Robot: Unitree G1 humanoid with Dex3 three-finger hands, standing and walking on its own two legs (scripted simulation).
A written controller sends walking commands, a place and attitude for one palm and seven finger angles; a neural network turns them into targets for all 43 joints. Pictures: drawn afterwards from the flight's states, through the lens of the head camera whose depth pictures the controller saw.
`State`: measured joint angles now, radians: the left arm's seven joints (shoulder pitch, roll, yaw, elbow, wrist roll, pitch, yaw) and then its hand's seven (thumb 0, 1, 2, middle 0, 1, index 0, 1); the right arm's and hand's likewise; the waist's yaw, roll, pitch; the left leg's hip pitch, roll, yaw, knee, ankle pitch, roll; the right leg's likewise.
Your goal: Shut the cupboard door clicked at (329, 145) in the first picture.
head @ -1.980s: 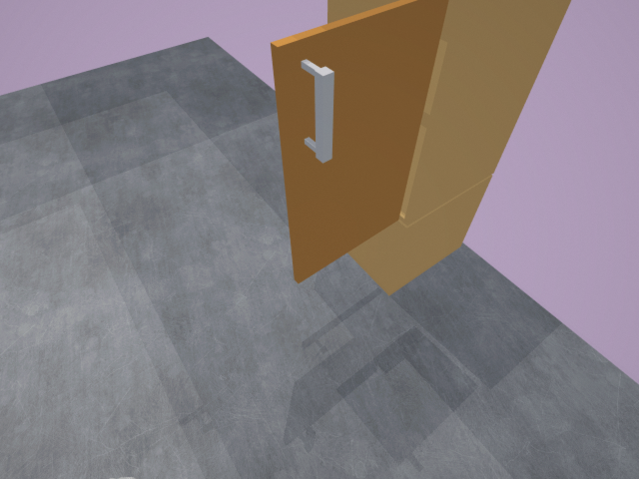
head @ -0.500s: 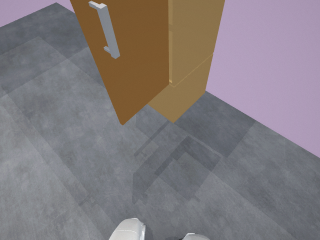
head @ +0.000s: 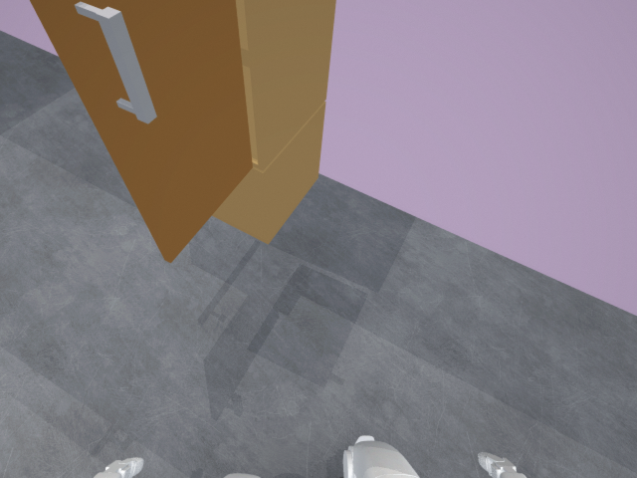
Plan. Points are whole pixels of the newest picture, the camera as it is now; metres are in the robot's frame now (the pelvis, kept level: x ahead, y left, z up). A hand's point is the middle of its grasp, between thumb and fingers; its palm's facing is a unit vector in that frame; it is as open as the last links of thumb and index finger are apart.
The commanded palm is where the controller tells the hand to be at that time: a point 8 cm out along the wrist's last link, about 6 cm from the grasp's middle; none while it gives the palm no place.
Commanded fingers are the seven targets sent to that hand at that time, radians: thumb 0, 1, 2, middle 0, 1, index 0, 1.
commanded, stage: walk around to get in front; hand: left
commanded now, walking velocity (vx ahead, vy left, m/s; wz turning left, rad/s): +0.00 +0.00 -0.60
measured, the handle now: (118, 67) +0.57 +0.34 +0.14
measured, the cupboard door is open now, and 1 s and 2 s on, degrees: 92 92 92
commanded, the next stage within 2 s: none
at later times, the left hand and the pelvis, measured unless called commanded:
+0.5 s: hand (221, 439) +0.17 +0.15 -0.19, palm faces -0.34 -0.92 -0.20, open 7.4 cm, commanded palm none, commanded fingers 0.00 0.90 0.90 -0.20 -0.30 -0.20 -0.30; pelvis +0.01 -0.01 -0.01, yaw -20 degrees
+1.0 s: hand (272, 416) +0.21 +0.08 -0.18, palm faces -0.58 -0.78 -0.24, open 7.4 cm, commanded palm none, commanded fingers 0.00 0.90 0.90 -0.20 -0.30 -0.20 -0.30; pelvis +0.03 -0.04 -0.01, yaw -39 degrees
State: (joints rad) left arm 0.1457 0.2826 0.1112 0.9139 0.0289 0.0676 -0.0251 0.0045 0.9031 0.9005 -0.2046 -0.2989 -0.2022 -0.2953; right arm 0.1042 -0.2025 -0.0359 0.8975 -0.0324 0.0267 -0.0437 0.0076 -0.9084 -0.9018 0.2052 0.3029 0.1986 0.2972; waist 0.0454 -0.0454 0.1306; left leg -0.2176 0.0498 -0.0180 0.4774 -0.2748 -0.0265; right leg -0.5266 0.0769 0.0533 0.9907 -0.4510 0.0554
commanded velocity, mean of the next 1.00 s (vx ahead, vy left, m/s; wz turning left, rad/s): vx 0.00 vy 0.00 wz -0.60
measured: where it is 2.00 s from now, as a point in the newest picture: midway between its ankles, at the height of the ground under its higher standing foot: outside the picture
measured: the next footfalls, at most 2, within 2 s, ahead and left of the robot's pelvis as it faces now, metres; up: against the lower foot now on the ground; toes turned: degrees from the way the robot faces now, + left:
right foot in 0.18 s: +0.03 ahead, -0.16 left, +0.00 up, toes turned -10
left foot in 0.42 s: +0.11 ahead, +0.10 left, +0.00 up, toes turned -14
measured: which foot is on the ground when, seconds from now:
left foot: down 0.00-0.18, up 0.20-0.40, down 0.42-0.70, up 0.72-1.00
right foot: up 0.00-0.16, down 0.18-0.42, up 0.44-0.68, down 0.70-1.00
